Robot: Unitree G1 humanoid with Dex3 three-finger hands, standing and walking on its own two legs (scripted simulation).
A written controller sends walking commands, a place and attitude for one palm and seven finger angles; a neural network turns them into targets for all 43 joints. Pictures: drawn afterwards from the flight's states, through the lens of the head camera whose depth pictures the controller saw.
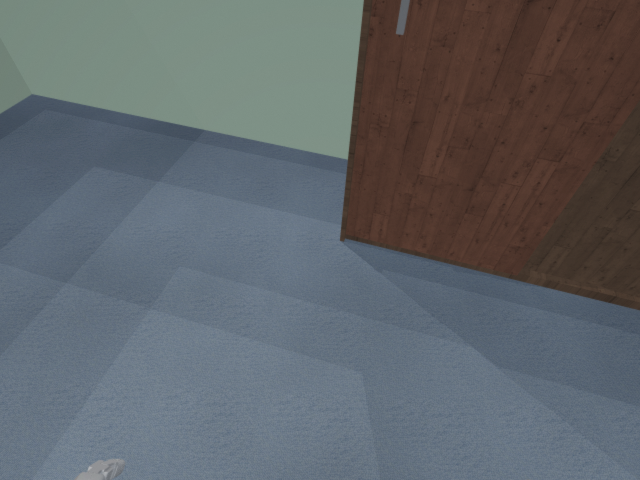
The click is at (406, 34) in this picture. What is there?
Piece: wardrobe's sliding door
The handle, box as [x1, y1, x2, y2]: [396, 0, 409, 34]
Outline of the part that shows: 409,0 401,0 396,33 403,33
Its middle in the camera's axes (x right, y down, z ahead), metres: +0.20 -0.62 +0.84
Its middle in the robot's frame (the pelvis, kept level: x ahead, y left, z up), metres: +1.09 -0.14 +0.26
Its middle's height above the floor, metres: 1.03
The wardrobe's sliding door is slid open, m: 0.00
